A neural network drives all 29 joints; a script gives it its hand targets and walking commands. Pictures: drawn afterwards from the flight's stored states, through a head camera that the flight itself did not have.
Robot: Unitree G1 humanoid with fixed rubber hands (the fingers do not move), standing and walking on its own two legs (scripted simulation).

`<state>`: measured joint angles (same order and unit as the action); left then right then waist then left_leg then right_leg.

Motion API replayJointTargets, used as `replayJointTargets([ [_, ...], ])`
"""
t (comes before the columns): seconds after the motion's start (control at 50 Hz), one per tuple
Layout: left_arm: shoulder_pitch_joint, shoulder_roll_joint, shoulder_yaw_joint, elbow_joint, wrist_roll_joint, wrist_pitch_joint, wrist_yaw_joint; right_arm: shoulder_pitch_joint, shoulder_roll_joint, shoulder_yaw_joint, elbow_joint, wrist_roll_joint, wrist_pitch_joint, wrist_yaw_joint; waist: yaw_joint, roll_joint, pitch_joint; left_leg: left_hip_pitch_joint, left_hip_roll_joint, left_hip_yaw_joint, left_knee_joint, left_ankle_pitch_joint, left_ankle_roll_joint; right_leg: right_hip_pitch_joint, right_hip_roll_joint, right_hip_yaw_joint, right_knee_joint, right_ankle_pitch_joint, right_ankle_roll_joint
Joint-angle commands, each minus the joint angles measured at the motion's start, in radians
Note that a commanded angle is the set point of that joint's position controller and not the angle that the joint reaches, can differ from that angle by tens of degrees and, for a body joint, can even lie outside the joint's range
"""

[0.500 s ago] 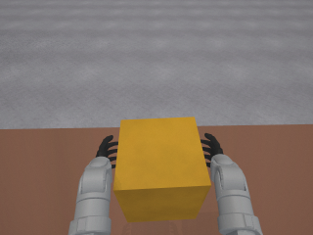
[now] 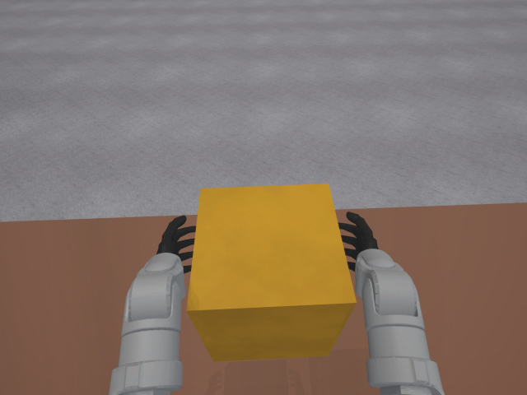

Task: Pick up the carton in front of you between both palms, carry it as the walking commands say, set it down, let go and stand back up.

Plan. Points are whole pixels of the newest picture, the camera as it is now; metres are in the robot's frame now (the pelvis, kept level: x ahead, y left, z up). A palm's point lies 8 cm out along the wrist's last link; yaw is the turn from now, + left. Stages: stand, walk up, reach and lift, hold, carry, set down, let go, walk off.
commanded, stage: carry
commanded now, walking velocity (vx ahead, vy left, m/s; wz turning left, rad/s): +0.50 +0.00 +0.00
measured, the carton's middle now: (268, 277) +0.31 +0.01 +0.00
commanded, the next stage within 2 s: none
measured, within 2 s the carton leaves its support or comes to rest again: neither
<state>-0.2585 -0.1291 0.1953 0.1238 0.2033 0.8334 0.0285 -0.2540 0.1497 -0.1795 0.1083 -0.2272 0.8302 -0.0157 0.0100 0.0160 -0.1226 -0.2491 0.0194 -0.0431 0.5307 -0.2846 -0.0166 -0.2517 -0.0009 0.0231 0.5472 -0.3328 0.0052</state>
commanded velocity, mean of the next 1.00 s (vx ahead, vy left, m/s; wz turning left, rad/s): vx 0.50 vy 0.00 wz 0.00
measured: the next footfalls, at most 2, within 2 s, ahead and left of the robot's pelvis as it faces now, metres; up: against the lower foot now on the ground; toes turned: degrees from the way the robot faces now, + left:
right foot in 0.40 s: +0.24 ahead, -0.11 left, +0.00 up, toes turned -9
left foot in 0.78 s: +0.59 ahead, +0.09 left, +0.00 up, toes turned +10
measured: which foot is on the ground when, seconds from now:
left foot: down 0.00-0.42, up 0.44-0.76, down 0.78-1.00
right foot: down 0.00-0.18, up 0.20-0.38, down 0.40-0.82, up 0.84-1.00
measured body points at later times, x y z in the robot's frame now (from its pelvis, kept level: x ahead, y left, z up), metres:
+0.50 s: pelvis +0.22 -0.03 +0.00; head +0.21 -0.03 +0.45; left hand +0.50 +0.12 +0.08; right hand +0.50 -0.18 +0.09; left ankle +0.10 +0.08 -0.67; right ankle +0.20 -0.10 -0.73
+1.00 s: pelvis +0.54 +0.03 +0.01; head +0.56 +0.03 +0.46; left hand +0.83 +0.16 +0.06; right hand +0.80 -0.15 +0.06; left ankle +0.55 +0.08 -0.73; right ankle +0.50 -0.11 -0.65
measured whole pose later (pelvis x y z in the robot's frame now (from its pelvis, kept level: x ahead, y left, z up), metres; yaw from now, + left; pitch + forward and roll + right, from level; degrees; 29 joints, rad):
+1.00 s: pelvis +0.54 +0.03 +0.01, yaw -3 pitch +4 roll -1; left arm -0.14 -0.13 0.10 -0.29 0.12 1.17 0.09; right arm -0.12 0.13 -0.10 -0.31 -0.11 1.16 -0.08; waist -0.04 0.00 -0.03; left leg -0.27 0.02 0.24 0.37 -0.19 0.09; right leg -0.54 -0.08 -0.07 1.07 -0.28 -0.01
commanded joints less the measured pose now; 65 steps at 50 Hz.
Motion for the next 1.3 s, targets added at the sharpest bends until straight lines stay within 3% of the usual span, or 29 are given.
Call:
replayJointTargets([
  [0.0,-0.6,-0.911,-0.709,-0.132,-0.37,0.047,-0.23,-0.558,0.852,0.673,-0.144,0.343,0.054,0.198,-0.006,-0.06,-0.134,-0.16,0.058,0.009,-0.025,-0.351,0.042,0.09,-0.106,0.101,-0.218,-0.244,-0.04],
  [0.02,-0.578,-0.888,-0.71,-0.139,-0.38,0.079,-0.223,-0.579,0.843,0.695,-0.169,0.364,0.086,0.194,0.009,-0.246,-0.119,-0.295,-0.003,0.119,0.192,-0.247,0.005,0.17,-0.232,0.309,-0.334,-0.346,-0.093],
  [0.04,-0.554,-0.865,-0.712,-0.147,-0.382,0.111,-0.213,-0.602,0.845,0.715,-0.191,0.392,0.119,0.193,0.016,-0.295,-0.061,-0.411,-0.008,0.134,0.212,-0.22,-0.003,0.213,-0.309,0.436,-0.366,-0.294,-0.155],
  [0.08,-0.546,-0.85,-0.731,-0.228,-0.405,0.168,-0.192,-0.614,0.866,0.76,-0.226,0.465,0.175,0.195,0.016,-0.197,-0.077,-0.354,0.015,0.131,0.095,-0.207,0.009,0.209,-0.305,0.349,-0.314,-0.05,-0.181],
  [0.14,-0.522,-0.864,-0.77,-0.342,-0.458,0.234,-0.173,-0.521,0.883,0.776,-0.27,0.52,0.238,0.188,-0.007,-0.128,-0.218,0.067,-0.027,0.208,-0.144,0.024,0.008,0.06,-0.169,0.056,-0.14,0.013,-0.1],
  [0.16,-0.486,-0.875,-0.78,-0.362,-0.465,0.255,-0.172,-0.47,0.882,0.773,-0.284,0.524,0.26,0.183,-0.019,-0.065,-0.258,0.284,0.043,0.121,-0.178,0.014,0.027,-0.088,-0.123,-0.026,-0.025,-0.044,-0.071],
  [0.18,-0.497,-0.885,-0.797,-0.399,-0.482,0.283,-0.179,-0.425,0.862,0.757,-0.298,0.506,0.274,0.176,-0.038,0.153,-0.26,0.414,0.234,-0.177,-0.252,-0.133,0.11,-0.288,-0.061,-0.129,0.199,-0.077,-0.02],
  [0.2,-0.508,-0.887,-0.801,-0.421,-0.504,0.308,-0.189,-0.402,0.854,0.743,-0.309,0.484,0.289,0.166,-0.036,0.282,-0.19,0.474,0.366,-0.388,-0.273,-0.041,0.214,-0.499,-0.022,-0.156,0.266,-0.175,0.002],
  [0.22,-0.519,-0.899,-0.804,-0.431,-0.524,0.325,-0.199,-0.403,0.856,0.743,-0.353,0.473,0.306,0.158,-0.04,0.228,-0.144,0.473,0.4,-0.399,-0.261,0.094,0.263,-0.56,-0.048,-0.114,0.269,-0.255,-0.013],
  [0.26,-0.492,-0.913,-0.799,-0.438,-0.541,0.342,-0.212,-0.43,0.873,0.761,-0.445,0.477,0.331,0.149,-0.048,0.113,-0.163,0.467,0.379,-0.286,-0.248,0.204,0.237,-0.534,-0.056,-0.108,0.203,-0.23,-0.012],
  [0.36,-0.394,-0.899,-0.788,-0.515,-0.514,0.366,-0.19,-0.405,0.873,0.785,-0.533,0.526,0.374,0.167,-0.012,0.087,-0.228,0.082,0.187,0.136,-0.116,0.108,0.074,0.124,0.028,-0.265,-0.152,0.164,-0.007],
  [0.38,-0.38,-0.885,-0.776,-0.516,-0.51,0.373,-0.184,-0.387,0.848,0.786,-0.533,0.533,0.383,0.169,-0.005,0.029,-0.255,-0.08,0.152,0.197,0.015,0.081,0.043,0.341,-0.033,-0.197,-0.151,0.129,-0.027],
  [0.4,-0.344,-0.855,-0.757,-0.504,-0.488,0.381,-0.176,-0.418,0.813,0.787,-0.552,0.543,0.398,0.174,0.023,-0.2,-0.271,-0.275,0.078,0.258,0.309,-0.056,-0.011,0.452,-0.272,0.199,-0.29,-0.082,-0.1],
  [0.42,-0.362,-0.841,-0.744,-0.488,-0.467,0.385,-0.168,-0.472,0.795,0.795,-0.57,0.561,0.415,0.18,0.029,-0.33,-0.222,-0.506,-0.006,0.207,0.453,-0.236,-0.022,0.53,-0.409,0.483,-0.337,0.011,-0.232],
  [0.44,-0.383,-0.841,-0.742,-0.509,-0.469,0.394,-0.163,-0.487,0.799,0.798,-0.554,0.574,0.424,0.185,0.022,-0.226,-0.188,-0.591,0.052,0.114,0.58,-0.273,0.01,0.524,-0.456,0.488,-0.31,0.127,-0.276],
  [0.48,-0.41,-0.855,-0.757,-0.526,-0.481,0.407,-0.159,-0.458,0.81,0.779,-0.51,0.568,0.426,0.189,0.02,-0.065,-0.195,-0.608,0.102,0.08,0.603,-0.191,0.036,0.5,-0.402,0.324,-0.279,0.296,-0.225],
  [0.5,-0.423,-0.868,-0.768,-0.534,-0.49,0.409,-0.162,-0.439,0.823,0.774,-0.494,0.56,0.424,0.187,0.019,-0.05,-0.195,-0.587,0.112,0.086,0.536,-0.132,0.037,0.481,-0.371,0.238,-0.291,0.347,-0.183],
  [0.68,-0.385,-0.904,-0.806,-0.499,-0.535,0.389,-0.221,-0.326,0.9,0.758,-0.447,0.458,0.38,0.156,0.008,-0.184,-0.084,-0.274,-0.006,0.285,0.021,0.21,0.033,0.314,-0.218,-0.133,-0.3,0.674,-0.093],
  [0.74,-0.38,-0.896,-0.808,-0.514,-0.53,0.38,-0.225,-0.32,0.901,0.766,-0.452,0.47,0.37,0.162,-0.021,-0.18,-0.18,0.099,-0.078,0.358,-0.048,0.233,0.054,0.222,-0.18,-0.249,-0.041,0.838,-0.043],
  [0.76,-0.381,-0.891,-0.81,-0.518,-0.526,0.379,-0.227,-0.319,0.897,0.765,-0.452,0.472,0.368,0.166,-0.038,-0.132,-0.232,0.281,-0.055,0.335,-0.048,0.163,0.054,0.119,-0.151,-0.26,0.132,0.716,-0.026],
  [0.78,-0.392,-0.879,-0.812,-0.515,-0.519,0.379,-0.228,-0.307,0.9,0.764,-0.443,0.467,0.368,0.17,-0.057,0.0,-0.273,0.396,0.144,0.033,-0.119,-0.064,0.088,-0.029,-0.109,-0.243,0.379,0.451,-0.004],
  [0.8,-0.404,-0.893,-0.822,-0.527,-0.523,0.383,-0.228,-0.306,0.894,0.758,-0.414,0.464,0.357,0.175,-0.044,0.274,-0.331,0.543,0.395,-0.476,-0.294,-0.113,0.247,-0.306,0.031,-0.168,0.65,-0.035,0.025],
  [0.82,-0.406,-0.896,-0.822,-0.518,-0.518,0.376,-0.227,-0.314,0.918,0.768,-0.433,0.487,0.354,0.18,-0.039,0.188,-0.3,0.524,0.423,-0.494,-0.321,-0.006,0.276,-0.392,-0.013,-0.059,0.787,-0.116,0.001],
  [0.88,-0.391,-0.969,-0.821,-0.51,-0.511,0.343,-0.22,-0.373,0.984,0.81,-0.485,0.526,0.332,0.189,-0.029,0.007,-0.265,0.349,0.331,-0.21,-0.281,0.23,0.189,-0.392,-0.123,-0.008,0.7,0.004,-0.038],
  [0.94,-0.322,-0.995,-0.825,-0.498,-0.486,0.316,-0.202,-0.353,0.985,0.829,-0.508,0.55,0.32,0.2,-0.022,0.071,-0.265,0.291,0.291,-0.061,-0.319,0.232,0.153,-0.344,-0.111,-0.059,0.539,0.066,-0.024],
  [1.06,-0.314,-0.951,-0.841,-0.514,-0.462,0.3,-0.171,-0.334,0.893,0.829,-0.518,0.562,0.319,0.218,-0.032,0.114,-0.167,0.343,0.229,0.09,-0.327,0.38,0.15,-0.431,-0.08,-0.161,0.221,0.202,0.0],
  [1.2,-0.576,-0.75,-0.818,-0.492,-0.512,0.356,-0.152,-0.531,0.693,0.77,-0.45,0.534,0.356,0.163,-0.047,0.139,-0.059,0.314,0.212,0.167,-0.24,0.493,0.148,-0.335,-0.035,-0.221,0.041,0.297,-0.062],
  [1.26,-0.672,-0.689,-0.749,-0.378,-0.52,0.376,-0.138,-0.676,0.647,0.737,-0.369,0.537,0.378,0.136,0.017,0.092,-0.182,0.237,0.149,0.264,0.121,0.68,0.094,0.039,0.068,-0.304,-0.036,0.215,-0.08],
  [1.28,-0.713,-0.682,-0.723,-0.338,-0.525,0.383,-0.135,-0.739,0.641,0.725,-0.343,0.541,0.384,0.13,0.051,0.001,-0.263,0.088,0.118,0.25,0.349,0.466,0.073,0.252,-0.035,-0.167,-0.035,0.119,-0.08],
])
